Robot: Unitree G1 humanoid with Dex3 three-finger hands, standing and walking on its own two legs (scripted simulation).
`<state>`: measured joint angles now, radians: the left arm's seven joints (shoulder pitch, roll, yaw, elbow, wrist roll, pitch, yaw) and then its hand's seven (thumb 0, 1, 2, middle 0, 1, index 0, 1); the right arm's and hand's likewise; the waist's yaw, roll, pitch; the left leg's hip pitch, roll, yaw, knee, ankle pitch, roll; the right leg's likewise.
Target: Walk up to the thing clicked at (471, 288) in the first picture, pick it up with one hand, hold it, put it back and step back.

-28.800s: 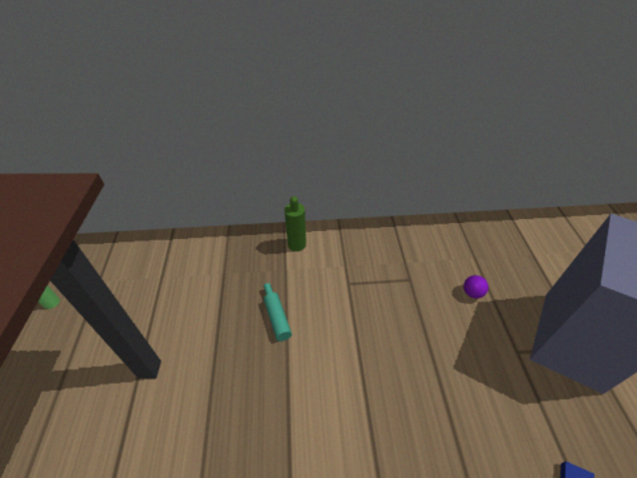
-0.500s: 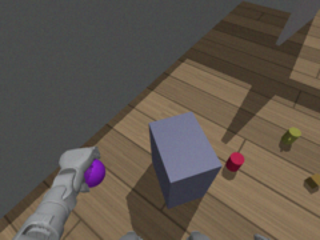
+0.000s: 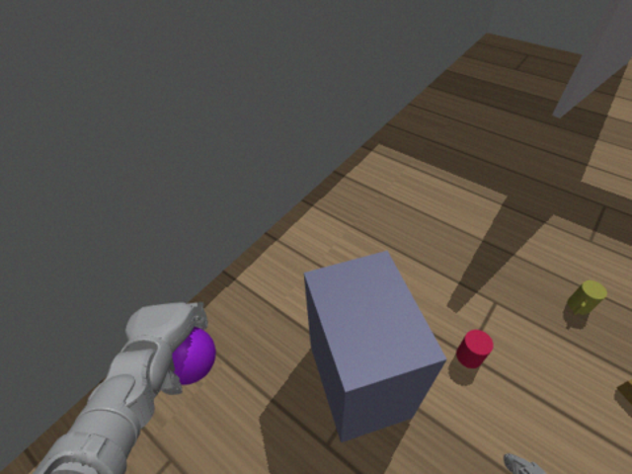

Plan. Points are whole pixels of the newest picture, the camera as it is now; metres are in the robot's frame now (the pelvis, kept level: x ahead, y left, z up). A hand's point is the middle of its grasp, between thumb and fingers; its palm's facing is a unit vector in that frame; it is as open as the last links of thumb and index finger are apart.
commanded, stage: hold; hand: left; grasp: from above
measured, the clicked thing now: (186, 354) +0.32 +0.22 -0.09
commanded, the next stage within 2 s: crouch in 1.58 s
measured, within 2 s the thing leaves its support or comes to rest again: neither
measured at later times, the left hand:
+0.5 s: hand (172, 360) +0.29 +0.22 -0.03, palm faces -0.45 -0.05 -0.89, open 11.2 cm
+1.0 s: hand (165, 367) +0.27 +0.22 -0.02, palm faces -0.45 -0.05 -0.89, open 11.2 cm
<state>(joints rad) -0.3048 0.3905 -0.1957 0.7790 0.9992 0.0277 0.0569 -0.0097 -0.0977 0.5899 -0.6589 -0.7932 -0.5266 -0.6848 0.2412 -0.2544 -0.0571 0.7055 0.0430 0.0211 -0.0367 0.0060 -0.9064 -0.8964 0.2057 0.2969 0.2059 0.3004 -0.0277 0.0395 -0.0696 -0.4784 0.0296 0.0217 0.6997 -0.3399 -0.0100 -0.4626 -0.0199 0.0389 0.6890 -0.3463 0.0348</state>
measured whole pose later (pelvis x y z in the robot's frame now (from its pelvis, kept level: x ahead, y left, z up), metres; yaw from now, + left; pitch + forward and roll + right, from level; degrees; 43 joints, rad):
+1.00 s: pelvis -0.02 -0.01 +0.02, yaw +0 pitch +0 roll +0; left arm -0.24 0.40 -0.21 0.63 0.99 0.01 -0.05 -0.03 -0.11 0.67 -0.61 -0.85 -0.48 -0.72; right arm 0.19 -0.26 -0.03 0.67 0.06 0.06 -0.05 0.01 -0.91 -0.90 0.20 0.30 0.20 0.30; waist 0.00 0.05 -0.01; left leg -0.28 0.03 0.03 0.51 -0.23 -0.02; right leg -0.29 -0.02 0.04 0.54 -0.26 0.03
